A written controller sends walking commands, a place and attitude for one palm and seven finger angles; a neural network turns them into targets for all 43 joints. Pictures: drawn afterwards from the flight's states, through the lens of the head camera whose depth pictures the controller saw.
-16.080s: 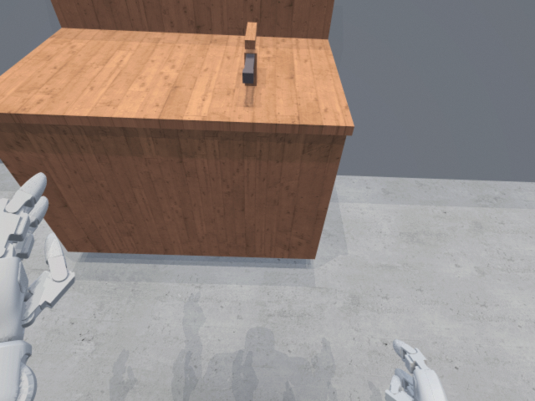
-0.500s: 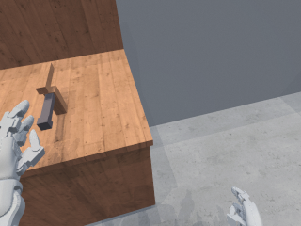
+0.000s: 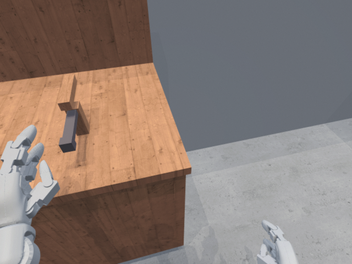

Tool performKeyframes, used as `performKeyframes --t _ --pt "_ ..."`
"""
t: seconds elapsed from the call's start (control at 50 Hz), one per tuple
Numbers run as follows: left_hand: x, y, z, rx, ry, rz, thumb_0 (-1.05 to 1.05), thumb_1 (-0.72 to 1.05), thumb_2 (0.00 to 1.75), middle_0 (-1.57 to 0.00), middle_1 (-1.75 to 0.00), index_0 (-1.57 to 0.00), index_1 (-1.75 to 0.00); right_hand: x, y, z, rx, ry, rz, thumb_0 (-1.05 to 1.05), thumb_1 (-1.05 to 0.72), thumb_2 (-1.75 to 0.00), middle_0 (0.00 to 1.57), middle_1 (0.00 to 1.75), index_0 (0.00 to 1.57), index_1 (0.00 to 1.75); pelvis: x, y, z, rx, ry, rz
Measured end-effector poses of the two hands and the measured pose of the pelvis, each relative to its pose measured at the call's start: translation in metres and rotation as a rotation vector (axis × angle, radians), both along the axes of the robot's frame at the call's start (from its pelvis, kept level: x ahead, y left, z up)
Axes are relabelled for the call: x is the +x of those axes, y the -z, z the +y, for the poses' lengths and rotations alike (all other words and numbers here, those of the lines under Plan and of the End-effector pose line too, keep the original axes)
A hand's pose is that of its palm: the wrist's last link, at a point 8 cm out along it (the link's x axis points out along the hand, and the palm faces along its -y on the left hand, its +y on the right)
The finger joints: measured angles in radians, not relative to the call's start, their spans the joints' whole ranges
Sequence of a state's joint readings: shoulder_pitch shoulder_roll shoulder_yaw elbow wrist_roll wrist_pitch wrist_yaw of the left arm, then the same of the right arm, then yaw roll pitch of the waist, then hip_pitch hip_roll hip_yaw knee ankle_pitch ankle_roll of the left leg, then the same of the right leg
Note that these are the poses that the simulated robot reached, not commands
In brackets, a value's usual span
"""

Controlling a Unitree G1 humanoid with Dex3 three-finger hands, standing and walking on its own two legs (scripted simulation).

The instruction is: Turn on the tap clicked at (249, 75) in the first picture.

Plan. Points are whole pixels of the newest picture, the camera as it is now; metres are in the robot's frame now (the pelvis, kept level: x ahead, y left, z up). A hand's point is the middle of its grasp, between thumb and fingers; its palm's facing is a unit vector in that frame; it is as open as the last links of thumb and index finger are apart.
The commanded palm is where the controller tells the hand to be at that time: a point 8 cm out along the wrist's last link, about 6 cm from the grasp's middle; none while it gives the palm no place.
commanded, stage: turn the palm inward beside the body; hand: left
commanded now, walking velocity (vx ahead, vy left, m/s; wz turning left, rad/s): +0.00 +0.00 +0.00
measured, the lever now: (67, 144) +0.33 +0.31 +0.10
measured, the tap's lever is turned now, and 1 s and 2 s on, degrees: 0 0 0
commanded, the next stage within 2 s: reach beside the lever's end, fingers flat in 1.02 s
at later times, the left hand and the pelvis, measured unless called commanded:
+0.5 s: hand (58, 206) +0.16 +0.22 +0.15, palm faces +0.52 -0.84 -0.12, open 7.4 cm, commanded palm +0.11 +0.26 +0.16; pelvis -0.02 -0.01 +0.00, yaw +1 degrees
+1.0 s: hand (73, 194) +0.19 +0.21 +0.15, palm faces +0.54 -0.84 -0.11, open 7.4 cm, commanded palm +0.13 +0.25 +0.16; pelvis +0.00 -0.03 +0.00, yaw +1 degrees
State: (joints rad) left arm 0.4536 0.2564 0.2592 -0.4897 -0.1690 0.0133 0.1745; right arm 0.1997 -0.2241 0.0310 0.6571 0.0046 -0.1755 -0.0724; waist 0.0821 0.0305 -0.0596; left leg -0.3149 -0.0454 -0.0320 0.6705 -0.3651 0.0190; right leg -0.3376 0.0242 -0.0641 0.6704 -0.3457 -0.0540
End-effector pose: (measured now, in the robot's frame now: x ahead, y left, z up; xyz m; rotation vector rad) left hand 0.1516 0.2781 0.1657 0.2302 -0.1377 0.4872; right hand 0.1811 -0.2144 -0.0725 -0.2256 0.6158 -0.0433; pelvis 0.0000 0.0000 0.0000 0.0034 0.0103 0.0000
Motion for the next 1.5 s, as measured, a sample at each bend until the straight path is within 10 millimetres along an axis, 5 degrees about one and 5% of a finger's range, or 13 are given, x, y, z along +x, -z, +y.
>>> performKeyframes --t 0.2,0.5,0.98,1.5 --pt "-0.021 0.006 -0.002 -0.058 -0.041 0.044 0.02 0.89 0.90 -0.20 -0.30 -0.21 -0.30 -0.010 -0.004 0.012 0.015 -0.021 -0.020 0.01 -0.91 -0.90 0.20 0.30 0.20 0.30 -0.014 -0.002 0.002 0.001 -0.001 -0.033" --pt "-0.035 0.012 -0.021 -0.121 -0.066 0.074 0.02 0.89 0.90 -0.20 -0.30 -0.21 -0.30 -0.010 -0.008 -0.003 0.006 -0.028 -0.044 0.01 -0.91 -0.90 0.20 0.30 0.20 0.30 -0.021 -0.003 -0.011 0.001 -0.011 -0.052" --pt "-0.011 0.013 -0.036 -0.143 -0.084 0.099 0.02 0.90 0.90 -0.20 -0.30 -0.21 -0.30 0.016 -0.005 -0.021 0.013 -0.020 -0.035 0.01 -0.91 -0.90 0.20 0.30 0.20 0.30 0.004 -0.005 -0.025 0.008 -0.016 -0.022" --pt "0.007 0.019 -0.015 -0.153 -0.091 0.082 0.02 0.90 0.90 -0.20 -0.30 -0.20 -0.30 -0.005 0.000 -0.016 0.005 0.010 -0.001 0.01 -0.91 -0.90 0.20 0.30 0.20 0.30 -0.010 -0.006 -0.018 0.003 -0.012 -0.030"
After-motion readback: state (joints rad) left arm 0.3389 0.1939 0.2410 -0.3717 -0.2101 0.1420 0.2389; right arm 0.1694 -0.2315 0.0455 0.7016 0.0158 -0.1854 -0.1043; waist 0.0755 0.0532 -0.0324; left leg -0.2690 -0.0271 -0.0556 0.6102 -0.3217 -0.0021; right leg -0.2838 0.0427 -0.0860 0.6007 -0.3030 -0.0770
